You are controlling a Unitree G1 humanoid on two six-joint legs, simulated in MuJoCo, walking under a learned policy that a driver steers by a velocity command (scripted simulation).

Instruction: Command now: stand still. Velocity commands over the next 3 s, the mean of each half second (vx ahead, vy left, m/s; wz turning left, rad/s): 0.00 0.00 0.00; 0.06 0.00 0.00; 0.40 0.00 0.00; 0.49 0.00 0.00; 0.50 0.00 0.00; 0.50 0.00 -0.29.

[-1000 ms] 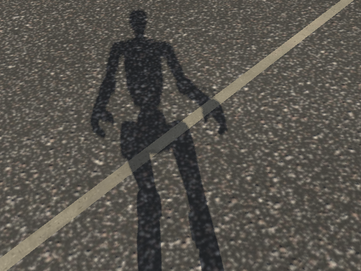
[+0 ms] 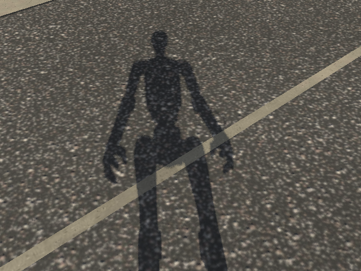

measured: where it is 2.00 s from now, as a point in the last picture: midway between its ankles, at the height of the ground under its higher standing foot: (204, 268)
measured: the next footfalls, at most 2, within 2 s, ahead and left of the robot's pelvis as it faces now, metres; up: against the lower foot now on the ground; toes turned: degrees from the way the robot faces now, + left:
left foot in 1.52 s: +0.42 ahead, +0.08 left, +0.00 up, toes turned +1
